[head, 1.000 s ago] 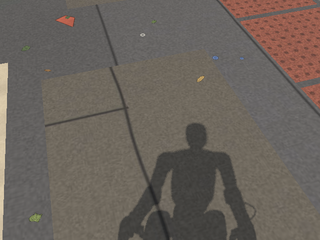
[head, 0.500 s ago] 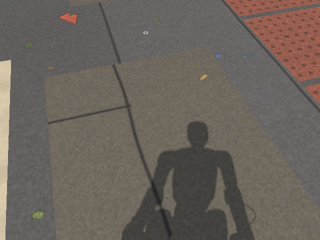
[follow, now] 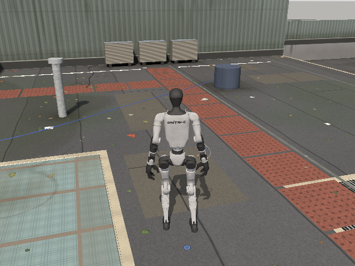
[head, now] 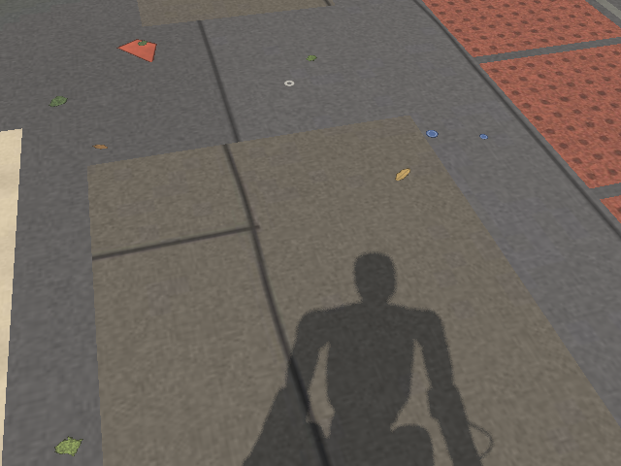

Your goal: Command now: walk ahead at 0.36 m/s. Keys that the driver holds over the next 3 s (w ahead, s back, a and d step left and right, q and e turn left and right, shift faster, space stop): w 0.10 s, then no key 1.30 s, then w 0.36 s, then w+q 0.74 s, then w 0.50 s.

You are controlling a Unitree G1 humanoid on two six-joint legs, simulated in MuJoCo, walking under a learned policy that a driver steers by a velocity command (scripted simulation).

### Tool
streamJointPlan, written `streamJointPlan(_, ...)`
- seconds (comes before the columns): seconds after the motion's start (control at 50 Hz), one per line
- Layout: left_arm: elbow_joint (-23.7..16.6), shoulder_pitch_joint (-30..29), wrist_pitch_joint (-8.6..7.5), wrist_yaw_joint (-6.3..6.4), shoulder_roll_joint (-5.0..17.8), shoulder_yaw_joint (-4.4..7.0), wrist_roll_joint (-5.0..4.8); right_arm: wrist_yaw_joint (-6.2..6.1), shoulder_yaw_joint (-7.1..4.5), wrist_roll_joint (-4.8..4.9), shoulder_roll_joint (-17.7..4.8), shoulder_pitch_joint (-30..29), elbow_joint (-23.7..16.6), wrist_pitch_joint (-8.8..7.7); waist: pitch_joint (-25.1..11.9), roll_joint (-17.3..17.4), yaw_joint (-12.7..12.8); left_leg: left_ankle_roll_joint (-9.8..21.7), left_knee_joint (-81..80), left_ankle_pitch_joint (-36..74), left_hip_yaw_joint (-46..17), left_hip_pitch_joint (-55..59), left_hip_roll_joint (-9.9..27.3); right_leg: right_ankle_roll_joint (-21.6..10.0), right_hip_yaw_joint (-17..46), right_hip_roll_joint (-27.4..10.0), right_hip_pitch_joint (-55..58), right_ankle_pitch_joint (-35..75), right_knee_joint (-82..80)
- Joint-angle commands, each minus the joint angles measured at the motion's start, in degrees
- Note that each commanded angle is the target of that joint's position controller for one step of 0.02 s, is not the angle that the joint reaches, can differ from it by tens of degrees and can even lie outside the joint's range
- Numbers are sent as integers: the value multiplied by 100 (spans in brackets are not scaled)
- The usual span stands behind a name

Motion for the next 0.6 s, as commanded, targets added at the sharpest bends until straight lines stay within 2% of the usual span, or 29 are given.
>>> streamJointPlan(0.02, -915, -1226, -387, -8, 320, 4, 34, 103, -339, -67, -1373, 2398, 373, -160, 573, 2021, -975, 1316, -2362, 581, -4192, 2548, 2266, -113, -257, 494, -3693, -452, 2521)
streamJointPlan(0.04, -888, -1164, -470, -70, 461, 38, -7, 98, -211, -159, -959, 1884, 225, -187, 727, 1165, -635, 1262, -2223, 1013, -3923, 2462, 2307, -252, 92, 148, -4012, -349, 3373)
streamJointPlan(0.06, -864, -1090, -509, -130, 404, 29, -53, 115, -168, -166, -819, 1496, 73, -180, 765, 870, -462, 1161, -2198, 1294, -3321, 2374, 2141, -362, 77, -39, -4170, 54, 3698)
streamJointPlan(0.08, -905, -1212, -540, -162, 469, 66, -49, 135, -124, -150, -756, 1279, 4, -146, 843, 620, -382, 1057, -2287, 1698, -2753, 2373, 1981, -419, -48, -220, -4379, 424, 3643)
streamJointPlan(0.1, -965, -1405, -543, -180, 588, 134, 1, 132, -53, -142, -582, 1188, -15, -86, 856, 537, -349, 881, -2376, 2222, -2182, 2336, 1781, -436, -158, -377, -4370, 723, 3379)
streamJointPlan(0.14, -1036, -1519, -480, -239, 431, 148, 30, 62, 37, -190, -386, 1183, -36, 63, 841, 706, -280, 638, -2399, 3582, -1341, 2011, 1408, -318, -477, -358, -3926, 930, 2838)
streamJointPlan(0.16, -1103, -1644, -439, -268, 276, 104, 37, 5, 54, -220, -431, 1057, -109, 114, 861, 688, -227, 575, -2431, 4003, -995, 1651, 1250, -233, -639, -267, -3580, 1178, 2285)
streamJointPlan(0.2, -1332, -2201, -380, -282, -9, -18, 78, -108, 56, -254, -663, 769, -268, 170, 899, 691, -221, 467, -2473, 4293, -369, 625, 853, -69, -931, 23, -2399, 1893, 756)
streamJointPlan(0.22, -1414, -2389, -345, -281, 23, -23, 93, -143, 19, -243, -854, 929, -244, 173, 766, 840, -282, 497, -2476, 4379, -358, 438, 860, -3, -1017, 187, -1868, 2177, 348)
streamJointPlan(0.24, -1462, -2399, -303, -282, 160, 4, 76, -164, -23, -205, -1016, 994, -211, 160, 652, 999, -222, 512, -2440, 4456, -429, 390, 982, -4, -954, 245, -1464, 2417, 120)
streamJointPlan(0.28, -1440, -2165, -237, -249, 524, 100, 63, -183, -62, -114, -1065, 778, -230, 110, 467, 1102, 49, 398, -2143, 4809, -493, 578, 1113, -135, -705, 309, -934, 2787, -288)
streamJointPlan(0.32, -1126, -1313, -229, -201, 842, 258, 142, -171, -73, -97, -994, 491, -291, 113, -12, 985, 522, 184, -1182, 5463, -463, 973, 1034, -385, -661, 487, -82, 3048, -686)
streamJointPlan(0.34, -975, -891, -233, -182, 987, 326, 181, -134, -61, -118, -950, 531, -299, 127, -283, 793, 722, 8, -388, 5233, -373, 926, 820, -509, -620, 361, 542, 3655, -969)
streamJointPlan(0.36, -870, -422, -225, -158, 1395, 396, 304, -88, 14, -293, -705, 906, -363, 114, -945, 4, 643, -192, 1016, 3226, -279, -86, 455, -878, 323, -653, 2033, 5968, -449)
streamJointPlan(0.38, -805, -249, -184, -185, 1423, 332, 413, -48, 200, -235, 0, 1924, -152, 140, -2063, -1330, 213, -468, 3197, -1513, -311, -1038, -319, -2074, 2172, -2235, 3113, 7215, -678)
streamJointPlan(0.4, -825, -456, -175, -259, 1026, 226, 325, -16, 110, -145, -312, 1889, -40, 136, -2153, -750, 233, -507, 3917, -1684, -1070, -933, -240, -2113, 2659, -2065, 2376, 6137, -1251)
streamJointPlan(0.42, -973, -1267, -187, -277, 906, 181, 186, -26, 35, -54, -527, 1237, -251, 180, -1135, -461, 74, -520, 3950, -1396, -829, -1336, 36, -1864, 1961, -1835, 1420, 4938, -1515)
streamJointPlan(0.44, -1070, -1785, -195, -279, 674, 92, 149, -88, -7, -87, -611, 732, -360, 243, -596, -29, -18, -549, 3682, -1052, -673, -1331, 267, -1591, 1469, -1547, 616, 4227, -1781)
streamJointPlan(0.46, -1080, -2031, -205, -278, 543, 32, 188, -162, -67, -134, -638, 555, -389, 329, -331, 61, -130, -573, 3301, -793, -659, -1091, 428, -1419, 1084, -1345, -59, 3806, -1971)
streamJointPlan(0.5, -971, -2159, -179, -253, 608, 47, 327, -251, -79, -164, -479, 625, -403, 477, -140, -252, -345, -570, 2327, -591, -519, -360, 510, -1221, 557, -950, -937, 3174, -2212)
streamJointPlan(0.54, -910, -2064, -161, -181, 690, 64, 413, -327, -61, -167, -360, 522, -428, 538, -194, -392, -357, -583, 1394, -698, -395, -115, 446, -1301, 433, -883, -1069, 2924, -2261)
streamJointPlan(0.56, -905, -2031, -143, -142, 740, 77, 396, -341, -55, -183, -364, 406, -451, 574, -293, -384, -318, -570, 992, -545, -385, -8, 450, -1324, 499, -912, -1024, 2431, -2292)
streamJointPlan(0.6, -920, -2113, -65, -82, 826, 99, 278, -309, -86, -196, -439, 319, -424, 658, -381, -335, -365, -497, 228, 445, -264, 461, 395, -1201, 564, -884, -1233, 848, -2437)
